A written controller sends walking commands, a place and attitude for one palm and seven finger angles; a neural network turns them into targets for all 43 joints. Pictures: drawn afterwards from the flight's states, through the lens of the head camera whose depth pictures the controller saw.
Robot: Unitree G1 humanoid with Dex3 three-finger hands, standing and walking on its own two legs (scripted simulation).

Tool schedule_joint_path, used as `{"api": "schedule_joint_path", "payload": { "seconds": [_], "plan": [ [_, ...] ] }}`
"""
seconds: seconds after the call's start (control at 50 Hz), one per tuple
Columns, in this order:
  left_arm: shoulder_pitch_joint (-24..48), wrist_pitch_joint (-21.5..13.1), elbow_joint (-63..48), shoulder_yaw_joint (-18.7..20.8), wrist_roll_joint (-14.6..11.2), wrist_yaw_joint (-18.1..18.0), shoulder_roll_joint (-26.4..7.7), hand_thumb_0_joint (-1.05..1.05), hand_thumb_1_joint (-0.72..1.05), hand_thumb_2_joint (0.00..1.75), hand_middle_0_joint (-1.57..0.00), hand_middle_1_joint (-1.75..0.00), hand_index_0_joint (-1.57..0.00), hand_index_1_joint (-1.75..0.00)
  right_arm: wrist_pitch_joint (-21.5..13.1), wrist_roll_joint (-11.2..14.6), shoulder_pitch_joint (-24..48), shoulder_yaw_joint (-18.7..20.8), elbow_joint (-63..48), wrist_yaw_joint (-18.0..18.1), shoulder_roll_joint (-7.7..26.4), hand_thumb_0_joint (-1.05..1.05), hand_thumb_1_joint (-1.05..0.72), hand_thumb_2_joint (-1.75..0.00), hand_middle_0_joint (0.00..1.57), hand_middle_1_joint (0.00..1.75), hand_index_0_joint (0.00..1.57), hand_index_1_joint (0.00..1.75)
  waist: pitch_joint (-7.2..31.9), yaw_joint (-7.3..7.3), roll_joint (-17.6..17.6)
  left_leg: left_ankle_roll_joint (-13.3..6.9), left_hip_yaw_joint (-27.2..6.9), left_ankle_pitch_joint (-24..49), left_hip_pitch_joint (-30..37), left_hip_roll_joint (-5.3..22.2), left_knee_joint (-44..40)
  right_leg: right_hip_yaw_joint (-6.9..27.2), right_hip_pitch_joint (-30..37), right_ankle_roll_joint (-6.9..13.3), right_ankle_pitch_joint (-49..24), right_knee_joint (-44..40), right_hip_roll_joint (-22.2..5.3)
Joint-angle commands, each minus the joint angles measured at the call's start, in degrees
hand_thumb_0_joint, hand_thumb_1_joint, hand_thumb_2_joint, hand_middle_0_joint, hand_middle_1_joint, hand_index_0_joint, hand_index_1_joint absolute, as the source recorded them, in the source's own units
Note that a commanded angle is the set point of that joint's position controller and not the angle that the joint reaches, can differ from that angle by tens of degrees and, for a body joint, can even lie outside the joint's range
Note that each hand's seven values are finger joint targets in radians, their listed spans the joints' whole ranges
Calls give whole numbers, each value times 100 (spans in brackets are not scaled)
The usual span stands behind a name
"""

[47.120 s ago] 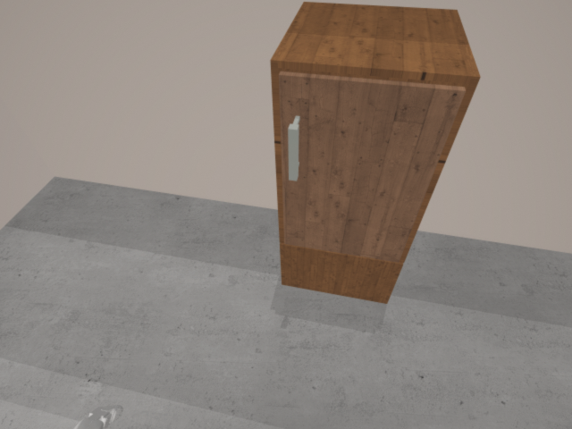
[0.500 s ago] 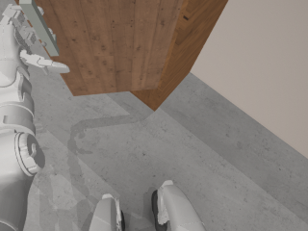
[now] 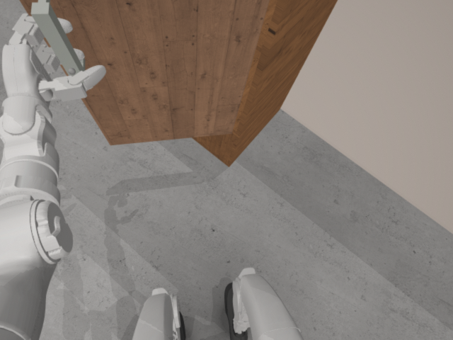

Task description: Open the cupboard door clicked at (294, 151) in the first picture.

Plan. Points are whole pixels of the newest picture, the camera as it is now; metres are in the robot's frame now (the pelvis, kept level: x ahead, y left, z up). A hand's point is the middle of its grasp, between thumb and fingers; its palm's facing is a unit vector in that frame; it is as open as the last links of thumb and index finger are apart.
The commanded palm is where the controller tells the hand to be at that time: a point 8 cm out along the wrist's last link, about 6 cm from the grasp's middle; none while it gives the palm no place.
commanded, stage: close the thumb around the handle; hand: left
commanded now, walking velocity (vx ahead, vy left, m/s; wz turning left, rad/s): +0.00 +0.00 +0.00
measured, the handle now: (65, 41) +0.60 +0.20 +0.06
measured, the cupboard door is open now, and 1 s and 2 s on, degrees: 48 70 93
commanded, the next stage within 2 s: pull the door open along its arc in 0.30 s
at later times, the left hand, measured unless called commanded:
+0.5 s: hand (81, 68) +0.56 +0.18 +0.05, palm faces +0.06 -1.00 -0.03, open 5.7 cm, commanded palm +0.52 +0.21 +0.05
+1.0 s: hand (113, 136) +0.43 +0.13 +0.05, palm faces +0.20 -0.98 +0.07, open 6.0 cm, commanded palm +0.37 +0.19 +0.05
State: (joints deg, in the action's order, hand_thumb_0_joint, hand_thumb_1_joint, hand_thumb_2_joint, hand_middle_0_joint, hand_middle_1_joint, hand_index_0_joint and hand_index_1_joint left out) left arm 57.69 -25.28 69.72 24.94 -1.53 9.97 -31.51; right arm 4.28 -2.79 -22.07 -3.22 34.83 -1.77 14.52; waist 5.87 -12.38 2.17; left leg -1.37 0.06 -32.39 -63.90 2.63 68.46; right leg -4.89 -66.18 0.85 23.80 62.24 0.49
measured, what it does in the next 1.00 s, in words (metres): stands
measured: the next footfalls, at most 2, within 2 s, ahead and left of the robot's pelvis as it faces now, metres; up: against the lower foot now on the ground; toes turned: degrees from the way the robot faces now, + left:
none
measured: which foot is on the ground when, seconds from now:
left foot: down 0.00-1.00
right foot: down 0.00-1.00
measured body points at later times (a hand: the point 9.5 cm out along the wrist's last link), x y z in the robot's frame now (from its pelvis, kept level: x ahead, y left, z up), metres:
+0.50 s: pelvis +0.00 +0.00 +0.00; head +0.18 +0.01 +0.41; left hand +0.55 +0.23 +0.06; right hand -0.02 -0.26 -0.11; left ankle -0.01 +0.10 -0.64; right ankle +0.04 -0.12 -0.64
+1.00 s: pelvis +0.03 +0.00 +0.03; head +0.14 +0.01 +0.46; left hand +0.41 +0.18 +0.05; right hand +0.11 -0.25 -0.09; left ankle -0.01 +0.10 -0.64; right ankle +0.04 -0.12 -0.64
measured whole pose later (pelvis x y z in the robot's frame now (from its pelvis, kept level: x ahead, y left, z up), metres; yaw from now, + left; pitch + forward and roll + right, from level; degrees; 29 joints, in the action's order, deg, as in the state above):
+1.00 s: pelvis +0.03 +0.00 +0.03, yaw -1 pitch +23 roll -2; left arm 19.1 -25.3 31.1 10.2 -5.8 -9.3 -4.3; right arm 2.4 -1.9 -18.0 0.9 30.9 -5.0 13.5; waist 9.5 -5.4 1.7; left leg -1.5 3.0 -31.8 -50.8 2.1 59.8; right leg -1.8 -55.2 0.3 24.0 56.3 0.6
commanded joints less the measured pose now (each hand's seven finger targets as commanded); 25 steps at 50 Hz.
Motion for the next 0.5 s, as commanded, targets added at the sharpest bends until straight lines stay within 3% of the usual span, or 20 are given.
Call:
{"api": "schedule_joint_path", "payload": {
  "seconds": [0.0, 0.08, 0.16, 0.22, 0.26, 0.32, 0.36, 0.38, 0.4, 0.42, 0.46, 0.48],
  "plan": [
    [2621, -297, -1014, 81, -30, 60, -1489, 0, 68, 80, -38, -133, -38, -133, -65, -10, -1270, 376, -86, 136, 1155, 0, -90, -90, 20, 30, 20, 30, 3014, -162, 812, 1, -365, 2532, 1627, -128, -667, 293, 1873, 12, -1728, -493, 179],
    [2815, -360, -1191, 90, -67, 73, -1518, 0, 90, 90, -40, -135, -40, -135, -100, -32, -1283, 383, -78, 145, 1152, 0, -90, -90, 20, 30, 20, 30, 3367, -202, 959, 11, -403, 2771, 1831, -116, -570, 297, 1836, 15, -1882, -425, 177],
    [2700, -365, -1264, 184, -67, 111, -1646, 0, 90, 90, -40, -135, -40, -135, -93, -36, -1297, 375, -130, 130, 1167, 0, -90, -90, 20, 30, 20, 30, 3545, -122, 1049, 17, -398, 2918, 1854, -118, -548, 299, 1952, 44, -2029, -363, 186],
    [2668, -198, -985, 205, -61, 73, -1657, 0, 90, 90, -40, -135, -40, -135, -55, -4, -1271, 359, -129, 140, 1164, 0, -90, -90, 20, 30, 20, 30, 3136, -171, 859, -12, -360, 2626, 1507, -117, -563, 309, 1932, 3, -1866, -433, 185],
    [2706, -174, -1068, 451, -53, -7, -1979, 0, 90, 90, -40, -135, -40, -135, -65, -4, -1283, 336, -196, 158, 1175, 0, -90, -90, 20, 30, 20, 30, 3263, -102, 797, -43, -324, 2521, 1313, -138, -552, 362, 2153, 14, -1915, -409, 187],
    [2633, -147, -1020, 398, 56, -56, -1970, 0, 90, 90, -40, -135, -40, -135, -81, -1, -1301, 332, -201, 148, 1140, 0, -90, -90, 20, 30, 20, 30, 3265, -115, 810, -53, -279, 2519, 1222, -138, -525, 391, 2230, -9, -1988, -407, 171],
    [2508, -232, -1286, 534, 64, -50, -2109, 0, 90, 90, -40, -135, -40, -135, -86, -15, -1306, 347, -269, 141, 1143, 0, -90, -90, 20, 30, 20, 30, 3621, -6, 940, -36, -299, 2797, 1463, -130, -513, 387, 2342, 26, -2222, -330, 184],
    [2508, -254, -1361, 444, 45, -23, -2012, 0, 90, 90, -40, -135, -40, -135, -86, -9, -1303, 350, -258, 128, 1136, 0, -90, -90, 20, 30, 20, 30, 3723, -2, 1081, -2, -308, 2932, 1595, -128, -528, 374, 2326, 24, -2301, -323, 175],
    [2522, -250, -1360, 151, -24, -6, -1527, 0, 90, 90, -40, -135, -40, -135, -97, -10, -1286, 368, -235, 99, 1100, 0, -90, -90, 20, 30, 20, 30, 3650, -89, 1038, 4, -323, 2928, 1702, -122, -535, 344, 2171, 17, -2248, -363, 181],
    [2718, -251, -1401, -10, -81, 0, -1285, 0, 90, 90, -40, -135, -40, -135, -115, -16, -1280, 382, -182, 88, 1096, 0, -90, -90, 20, 30, 20, 30, 3496, -206, 943, 2, -333, 2827, 1699, -98, -529, 329, 2035, 0, -2141, -401, 188],
    [2357, -248, -1291, 172, -154, -24, -1374, 0, 90, 90, -40, -135, -40, -135, -126, -16, -1314, 396, -201, 77, 1138, 0, -90, -90, 20, 30, 20, 30, 3398, -110, 741, -8, -331, 2741, 1676, -104, -607, 313, 2128, 17, -2054, -452, 215],
    [2218, -250, -1359, 192, -149, -34, -1419, 0, 90, 90, -40, -135, -40, -135, -125, -2, -1285, 396, -216, 76, 1142, 0, -90, -90, 20, 30, 20, 30, 3465, -16, 909, 14, -297, 2734, 1687, -116, -637, 332, 2184, 13, -2061, -449, 198]
  ]
}}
